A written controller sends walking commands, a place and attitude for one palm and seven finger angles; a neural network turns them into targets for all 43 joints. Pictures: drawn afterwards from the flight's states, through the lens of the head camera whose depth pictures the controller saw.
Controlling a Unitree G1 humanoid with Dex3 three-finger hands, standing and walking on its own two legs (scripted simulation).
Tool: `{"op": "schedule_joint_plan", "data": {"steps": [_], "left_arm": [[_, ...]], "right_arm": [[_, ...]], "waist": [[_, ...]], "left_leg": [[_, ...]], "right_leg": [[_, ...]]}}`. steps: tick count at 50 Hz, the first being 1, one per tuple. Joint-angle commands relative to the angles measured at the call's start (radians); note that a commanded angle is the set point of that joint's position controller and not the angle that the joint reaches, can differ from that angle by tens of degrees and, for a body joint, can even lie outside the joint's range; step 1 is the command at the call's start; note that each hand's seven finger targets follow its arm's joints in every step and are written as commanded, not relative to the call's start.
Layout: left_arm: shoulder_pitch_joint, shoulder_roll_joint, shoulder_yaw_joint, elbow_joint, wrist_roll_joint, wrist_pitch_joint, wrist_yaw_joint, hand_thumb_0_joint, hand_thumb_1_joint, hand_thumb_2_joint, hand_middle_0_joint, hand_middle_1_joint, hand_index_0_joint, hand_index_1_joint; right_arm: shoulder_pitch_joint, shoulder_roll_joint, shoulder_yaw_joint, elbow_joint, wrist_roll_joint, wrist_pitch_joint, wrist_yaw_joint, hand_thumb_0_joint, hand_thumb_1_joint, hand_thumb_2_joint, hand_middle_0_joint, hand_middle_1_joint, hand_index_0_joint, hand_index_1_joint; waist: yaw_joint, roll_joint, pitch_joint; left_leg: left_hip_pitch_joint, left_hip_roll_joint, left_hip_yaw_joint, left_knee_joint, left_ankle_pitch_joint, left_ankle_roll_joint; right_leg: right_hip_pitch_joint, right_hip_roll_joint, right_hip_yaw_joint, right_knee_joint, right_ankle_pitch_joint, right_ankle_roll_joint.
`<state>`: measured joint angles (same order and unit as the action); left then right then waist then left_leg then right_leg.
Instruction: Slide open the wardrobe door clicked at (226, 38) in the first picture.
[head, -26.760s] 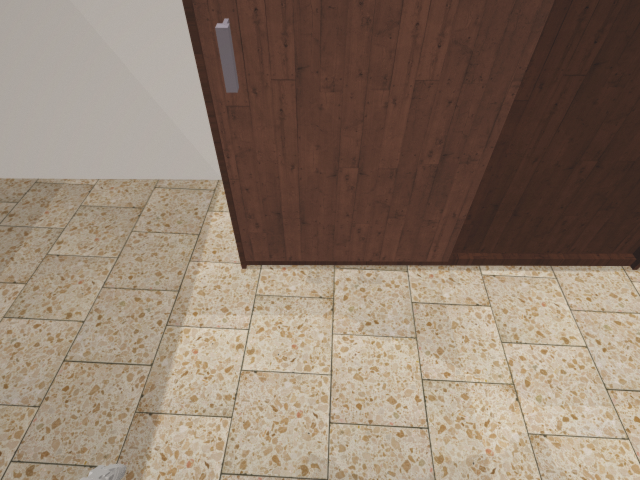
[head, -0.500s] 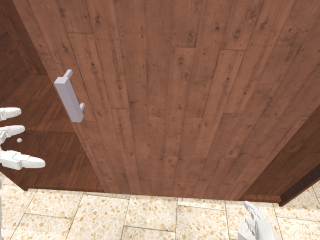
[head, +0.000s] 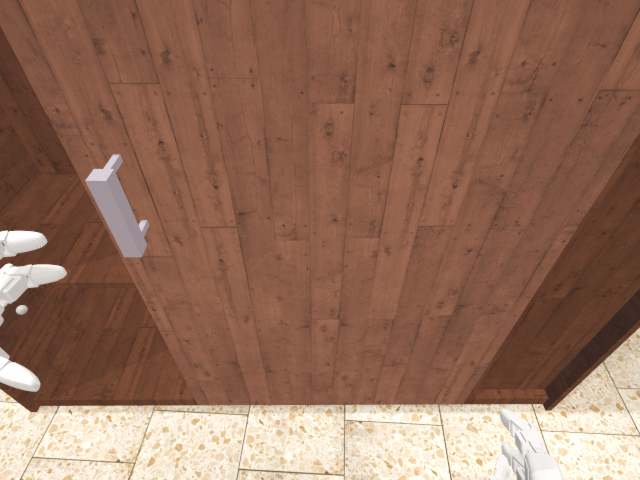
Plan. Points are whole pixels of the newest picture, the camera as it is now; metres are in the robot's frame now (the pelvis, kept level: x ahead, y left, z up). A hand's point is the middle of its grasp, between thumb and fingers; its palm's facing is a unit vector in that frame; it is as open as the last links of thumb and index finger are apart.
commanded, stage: draw the hand back to the body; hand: left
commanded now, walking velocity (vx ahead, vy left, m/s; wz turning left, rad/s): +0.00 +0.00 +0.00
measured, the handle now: (125, 206) +0.45 +0.34 +0.10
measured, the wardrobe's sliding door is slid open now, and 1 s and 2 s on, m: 0.51 0.51 0.51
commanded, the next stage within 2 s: step back with the hand held close in 1.28 s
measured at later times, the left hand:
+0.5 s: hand (28, 320) +0.22 +0.31 +0.15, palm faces +0.48 -0.81 -0.34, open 12.8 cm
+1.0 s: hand (90, 306) +0.22 +0.24 +0.18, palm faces +0.38 -0.84 -0.38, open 8.0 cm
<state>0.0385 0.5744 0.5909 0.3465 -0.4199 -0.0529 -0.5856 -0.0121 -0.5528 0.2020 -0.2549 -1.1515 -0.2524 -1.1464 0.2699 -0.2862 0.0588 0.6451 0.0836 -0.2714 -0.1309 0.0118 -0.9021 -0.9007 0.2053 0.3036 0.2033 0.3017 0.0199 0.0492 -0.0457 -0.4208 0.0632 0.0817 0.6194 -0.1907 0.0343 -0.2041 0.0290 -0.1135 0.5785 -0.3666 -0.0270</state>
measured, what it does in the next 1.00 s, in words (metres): stands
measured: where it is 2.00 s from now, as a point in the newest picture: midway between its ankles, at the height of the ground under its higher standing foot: outside the picture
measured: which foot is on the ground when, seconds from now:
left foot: down 0.00-1.00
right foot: down 0.00-1.00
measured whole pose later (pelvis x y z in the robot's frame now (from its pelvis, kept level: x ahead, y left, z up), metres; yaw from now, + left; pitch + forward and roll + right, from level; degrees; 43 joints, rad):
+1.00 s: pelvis +0.03 +0.00 +0.02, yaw -3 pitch -5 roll +0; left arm 0.49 0.36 0.31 -0.43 -0.09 -0.06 0.10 0.01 0.74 0.83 -0.22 -0.39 -0.21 -0.38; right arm 0.19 -0.24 0.03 0.64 0.00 -0.11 -0.07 0.01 -0.90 -0.90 0.20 0.30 0.20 0.30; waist 0.07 0.05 0.01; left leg -0.15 0.01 0.08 0.39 -0.14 0.03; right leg 0.05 0.02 -0.05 0.33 -0.29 -0.03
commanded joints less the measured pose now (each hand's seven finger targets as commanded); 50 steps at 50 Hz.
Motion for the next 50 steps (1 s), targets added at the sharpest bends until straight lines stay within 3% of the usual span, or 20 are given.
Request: {"op": "schedule_joint_plan", "data": {"steps": [1, 5, 10, 11, 12, 13, 15, 16, 17, 18, 21, 24, 29, 32, 33, 37, 38, 42, 45, 50], "left_arm": [[-0.079, 0.278, 0.131, -0.251, -0.049, -0.034, 0.031, 0.000, -0.550, 0.200, -0.250, -1.150, -0.250, -1.150], [-0.079, 0.205, 0.052, -0.403, -0.030, -0.015, 0.089, 0.000, -0.550, 0.200, -0.250, -1.150, -0.250, -1.150], [-0.065, 0.189, 0.047, -0.563, -0.006, 0.006, 0.164, 0.000, -0.369, 0.287, -0.244, -1.044, -0.244, -1.044], [-0.085, 0.299, 0.069, -0.613, 0.196, -0.042, 0.380, 0.000, -0.332, 0.305, -0.242, -1.023, -0.242, -1.023], [-0.008, 0.207, 0.029, -0.593, 0.217, -0.050, 0.477, 0.000, -0.296, 0.322, -0.241, -1.001, -0.241, -1.001], [0.027, 0.120, -0.031, -0.642, 0.250, -0.059, 0.540, 0.000, -0.260, 0.340, -0.240, -0.980, -0.240, -0.980], [0.110, 0.045, -0.087, -0.718, 0.283, -0.071, 0.622, 0.000, -0.188, 0.375, -0.237, -0.938, -0.237, -0.938], [0.078, 0.071, -0.074, -0.770, 0.300, -0.077, 0.652, 0.000, -0.151, 0.393, -0.236, -0.916, -0.236, -0.916], [0.080, 0.073, -0.072, -0.762, 0.316, -0.079, 0.677, 0.000, -0.115, 0.410, -0.235, -0.895, -0.235, -0.895], [0.119, 0.030, -0.104, -0.769, 0.318, -0.075, 0.695, 0.000, -0.079, 0.428, -0.234, -0.874, -0.234, -0.874], [0.132, 0.022, -0.116, -0.797, 0.336, -0.081, 0.720, 0.000, 0.030, 0.480, -0.230, -0.810, -0.230, -0.810], [0.178, 0.023, -0.109, -0.837, 0.345, -0.083, 0.731, 0.000, 0.139, 0.533, -0.226, -0.746, -0.226, -0.746], [0.243, 0.002, -0.121, -0.882, 0.346, -0.077, 0.728, 0.000, 0.320, 0.620, -0.220, -0.640, -0.220, -0.640], [0.277, -0.005, -0.124, -0.902, 0.347, -0.074, 0.722, 0.000, 0.429, 0.673, -0.216, -0.576, -0.216, -0.576], [0.303, -0.031, -0.147, -0.918, 0.343, -0.070, 0.721, 0.000, 0.465, 0.690, -0.215, -0.555, -0.215, -0.555], [0.330, -0.021, -0.137, -0.937, 0.341, -0.063, 0.716, 0.000, 0.610, 0.760, -0.210, -0.470, -0.210, -0.470], [0.345, -0.038, -0.154, -0.938, 0.338, -0.061, 0.714, 0.000, 0.646, 0.777, -0.209, -0.449, -0.209, -0.449], [0.342, -0.017, -0.139, -0.962, 0.334, -0.063, 0.709, 0.000, 0.791, 0.848, -0.204, -0.364, -0.204, -0.364], [0.356, -0.039, -0.164, -0.999, 0.332, -0.068, 0.704, 0.000, 0.900, 0.900, -0.200, -0.300, -0.200, -0.300], [0.367, -0.026, -0.142, -0.961, 0.322, -0.062, 0.698, 0.000, 0.900, 0.900, -0.200, -0.300, -0.200, -0.300]], "right_arm": [[-0.119, -0.120, -0.060, -0.200, 0.012, -0.084, 0.011, 0.000, -0.900, -0.900, 0.200, 0.300, 0.200, 0.300], [-0.129, -0.115, -0.056, -0.202, 0.014, -0.105, 0.008, 0.000, -0.900, -0.900, 0.200, 0.300, 0.200, 0.300], [-0.143, -0.103, -0.045, -0.188, 0.007, -0.135, -0.007, 0.000, -0.900, -0.900, 0.200, 0.300, 0.200, 0.300], [-0.116, -0.116, -0.060, -0.147, -0.041, -0.110, 0.012, 0.000, -0.900, -0.900, 0.200, 0.300, 0.200, 0.300], [-0.132, -0.118, -0.062, -0.138, -0.047, -0.104, 0.012, 0.000, -0.900, -0.900, 0.200, 0.300, 0.200, 0.300], [-0.141, -0.109, -0.064, -0.134, -0.048, -0.092, 0.017, 0.000, -0.900, -0.900, 0.200, 0.300, 0.200, 0.300], [-0.147, -0.099, -0.066, -0.135, -0.050, -0.068, 0.025, 0.000, -0.900, -0.900, 0.200, 0.300, 0.200, 0.300], [-0.145, -0.107, -0.066, -0.135, -0.052, -0.059, 0.028, 0.000, -0.900, -0.900, 0.200, 0.300, 0.200, 0.300], [-0.147, -0.109, -0.066, -0.123, -0.059, -0.050, 0.025, 0.000, -0.900, -0.900, 0.200, 0.300, 0.200, 0.300], [-0.154, -0.098, -0.072, -0.127, -0.058, -0.041, 0.026, 0.000, -0.900, -0.900, 0.200, 0.300, 0.200, 0.300], [-0.174, -0.093, -0.066, -0.133, -0.059, -0.012, 0.030, 0.000, -0.900, -0.900, 0.200, 0.300, 0.200, 0.300], [-0.183, -0.083, -0.064, -0.130, -0.064, 0.010, 0.032, 0.000, -0.900, -0.900, 0.200, 0.300, 0.200, 0.300], [-0.197, -0.076, -0.064, -0.141, -0.073, 0.042, 0.041, 0.000, -0.900, -0.900, 0.200, 0.300, 0.200, 0.300], [-0.207, -0.075, -0.066, -0.146, -0.074, 0.058, 0.046, 0.000, -0.900, -0.900, 0.200, 0.300, 0.200, 0.300], [-0.205, -0.068, -0.068, -0.152, -0.074, 0.062, 0.048, 0.000, -0.900, -0.900, 0.200, 0.300, 0.200, 0.300], [-0.210, -0.070, -0.070, -0.158, -0.078, 0.080, 0.051, 0.000, -0.900, -0.900, 0.200, 0.300, 0.200, 0.300], [-0.210, -0.064, -0.071, -0.162, -0.076, 0.085, 0.052, 0.000, -0.900, -0.900, 0.200, 0.300, 0.200, 0.300], [-0.222, -0.064, -0.071, -0.166, -0.079, 0.095, 0.049, 0.000, -0.900, -0.900, 0.200, 0.300, 0.200, 0.300], [-0.225, -0.053, -0.072, -0.172, -0.080, 0.099, 0.049, 0.000, -0.900, -0.900, 0.200, 0.300, 0.200, 0.300], [-0.230, -0.048, -0.074, -0.171, -0.080, 0.118, 0.044, 0.000, -0.900, -0.900, 0.200, 0.300, 0.200, 0.300]], "waist": [[0.043, 0.028, -0.106], [0.032, 0.070, -0.070], [0.038, 0.103, -0.061], [0.060, 0.094, 0.044], [0.046, 0.082, 0.072], [0.036, 0.097, 0.036], [0.034, 0.086, -0.020], [0.035, 0.107, -0.063], [0.036, 0.062, -0.069], [0.029, 0.056, -0.048], [0.034, 0.046, -0.030], [0.045, 0.093, -0.029], [0.052, 0.036, -0.021], [0.056, 0.036, -0.016], [0.052, 0.071, -0.003], [0.057, 0.019, -0.010], [0.052, 0.017, 0.016], [0.058, -0.002, 0.011], [0.055, 0.017, 0.001], [0.060, -0.012, 0.026]], "left_leg": [[0.223, -0.034, -0.127, -0.054, -0.006, 0.018], [0.255, -0.026, -0.135, -0.093, -0.074, 0.016], [0.304, -0.019, -0.169, -0.176, -0.170, 0.010], [0.230, -0.029, -0.183, -0.204, -0.250, 0.000], [0.217, -0.015, -0.179, -0.225, -0.307, -0.008], [0.252, -0.007, -0.188, -0.243, -0.316, -0.012], [0.292, -0.003, -0.198, -0.268, -0.313, -0.012], [0.315, -0.007, -0.203, -0.277, -0.298, -0.011], [0.316, -0.005, -0.198, -0.280, -0.262, -0.007], [0.319, 0.002, -0.197, -0.279, -0.241, -0.008], [0.339, 0.007, -0.213, -0.326, -0.292, -0.012], [0.367, 0.007, -0.198, -0.330, -0.193, -0.016], [0.395, 0.006, -0.179, -0.329, -0.067, -0.020], [0.407, 0.004, -0.167, -0.329, -0.022, -0.021], [0.408, 0.005, -0.157, -0.320, 0.002, -0.023], [0.424, -0.005, -0.130, -0.304, 0.071, -0.016], [0.422, -0.005, -0.121, -0.298, 0.079, -0.013], [0.434, -0.017, -0.102, -0.284, 0.091, -0.002], [0.447, -0.025, -0.087, -0.265, 0.130, 0.002], [0.433, -0.035, -0.068, -0.257, 0.155, 0.006]], "right_leg": [[-0.206, -0.035, 0.154, -0.153, 0.089, 0.056], [-0.233, -0.018, 0.124, -0.157, 0.026, 0.047], [-0.213, -0.006, 0.076, -0.156, 0.025, 0.020], [-0.227, -0.016, 0.117, -0.235, -0.005, 0.000], [-0.226, -0.035, 0.110, -0.242, -0.019, -0.005], [-0.186, -0.040, 0.105, -0.231, -0.009, -0.010], [-0.124, -0.038, 0.100, -0.204, 0.025, -0.011], [-0.101, -0.036, 0.104, -0.198, 0.048, -0.012], [-0.080, -0.033, 0.103, -0.203, 0.070, -0.013], [-0.074, -0.036, 0.103, -0.203, 0.071, -0.012], [-0.067, -0.030, 0.102, -0.212, 0.051, -0.009], [-0.023, -0.031, 0.102, -0.228, 0.104, -0.015], [0.016, -0.026, 0.096, -0.253, 0.156, -0.014], [0.031, -0.023, 0.096, -0.270, 0.175, -0.013], [0.034, -0.029, 0.097, -0.267, 0.176, -0.014], [0.043, -0.025, 0.095, -0.292, 0.209, -0.009], [0.033, -0.027, 0.097, -0.294, 0.208, -0.006], [0.032, -0.029, 0.102, -0.323, 0.220, -0.001], [0.036, -0.034, 0.108, -0.320, 0.257, 0.002], [0.042, -0.038, 0.113, -0.331, 0.311, 0.010]]}}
